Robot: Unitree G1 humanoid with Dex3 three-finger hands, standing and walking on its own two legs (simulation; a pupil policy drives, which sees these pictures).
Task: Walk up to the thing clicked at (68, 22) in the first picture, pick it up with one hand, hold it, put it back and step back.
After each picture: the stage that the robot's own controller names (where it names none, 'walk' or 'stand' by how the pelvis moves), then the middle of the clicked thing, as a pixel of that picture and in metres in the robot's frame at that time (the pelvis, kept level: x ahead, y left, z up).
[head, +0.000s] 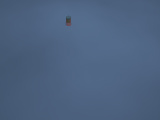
stand; (68, 20) +1.78 +0.17 -0.72
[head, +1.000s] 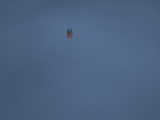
walk; (69, 33) +1.66 +0.26 -0.72
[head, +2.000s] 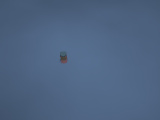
walk; (63, 57) +1.07 +0.25 -0.71
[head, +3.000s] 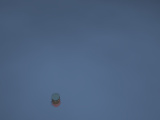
walk; (56, 100) +0.65 +0.19 -0.70
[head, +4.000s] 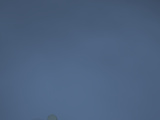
stand; out of the picture +0.44 +0.15 -0.70
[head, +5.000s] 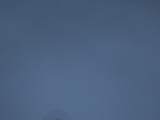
stand; out of the picture +0.40 +0.15 -0.71
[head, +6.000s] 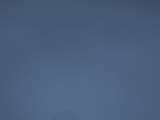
stand; out of the picture +0.36 +0.15 -0.72
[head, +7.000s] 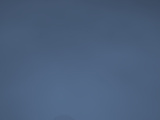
stand; out of the picture +0.37 +0.14 -0.72
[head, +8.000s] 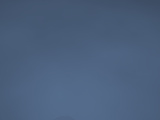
stand; out of the picture +0.38 +0.15 -0.72
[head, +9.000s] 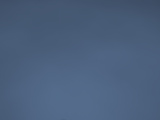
stand; out of the picture +0.38 +0.17 -0.72
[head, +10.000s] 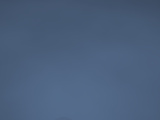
stand; out of the picture +0.37 +0.16 -0.73
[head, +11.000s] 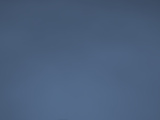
stand; out of the picture +0.38 +0.16 -0.73
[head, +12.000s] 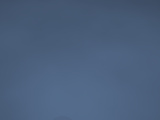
stand; out of the picture +0.37 +0.16 -0.73
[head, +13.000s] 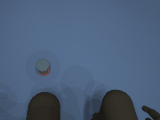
go down; (43, 67) +0.46 +0.16 -0.41
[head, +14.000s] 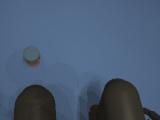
go down; (32, 57) +0.48 +0.16 -0.32
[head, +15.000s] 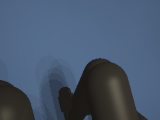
close in; out of the picture +0.48 +0.21 -0.24
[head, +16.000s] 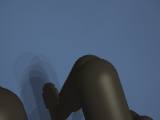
close; out of the picture +0.47 +0.23 -0.24
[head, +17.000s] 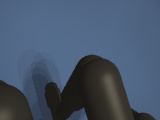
lift; out of the picture +0.44 +0.21 -0.25
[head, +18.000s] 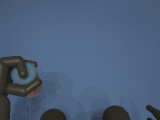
lift; (28, 81) +0.35 +0.18 -0.03
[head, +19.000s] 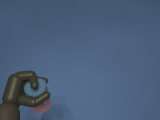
hold; (38, 96) +0.31 +0.16 -0.02
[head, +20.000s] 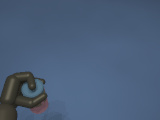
hold; (36, 97) +0.31 +0.17 -0.01
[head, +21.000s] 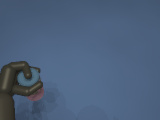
crouch; (32, 85) +0.36 +0.17 -0.06
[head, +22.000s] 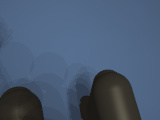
lower; out of the picture +0.53 +0.22 -0.10
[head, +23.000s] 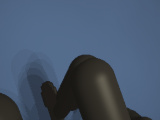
lower; out of the picture +0.47 +0.25 -0.25
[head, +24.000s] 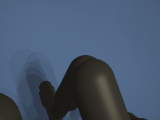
lower; out of the picture +0.47 +0.25 -0.25
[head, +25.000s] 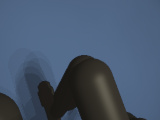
lower; out of the picture +0.47 +0.24 -0.26
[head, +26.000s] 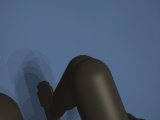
lower; out of the picture +0.47 +0.23 -0.26
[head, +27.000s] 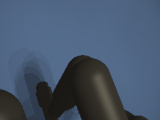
open; out of the picture +0.47 +0.21 -0.27
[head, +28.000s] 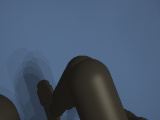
stand; out of the picture +0.46 +0.21 -0.27
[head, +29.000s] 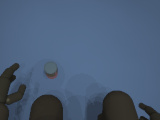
walk; (51, 70) +0.47 +0.13 -0.41
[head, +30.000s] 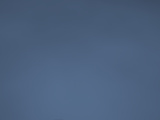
stand; out of the picture +0.39 +0.12 -0.66
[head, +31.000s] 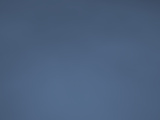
stand; out of the picture +0.40 +0.13 -0.67
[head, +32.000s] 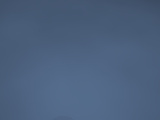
stand; out of the picture +0.40 +0.12 -0.69
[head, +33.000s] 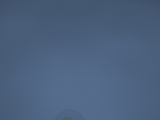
walk; out of the picture +0.41 +0.12 -0.72
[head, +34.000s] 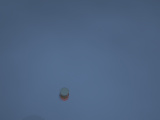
walk; (64, 94) +0.56 +0.09 -0.71
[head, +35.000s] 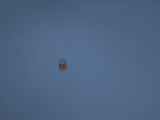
walk; (62, 65) +0.88 +0.23 -0.69
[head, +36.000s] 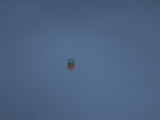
stand; (71, 64) +1.04 +0.12 -0.71
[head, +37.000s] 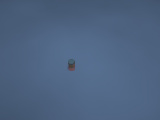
stand; (71, 65) +1.04 +0.12 -0.73
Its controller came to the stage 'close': yes
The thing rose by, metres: 0.71
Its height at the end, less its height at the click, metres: +0.00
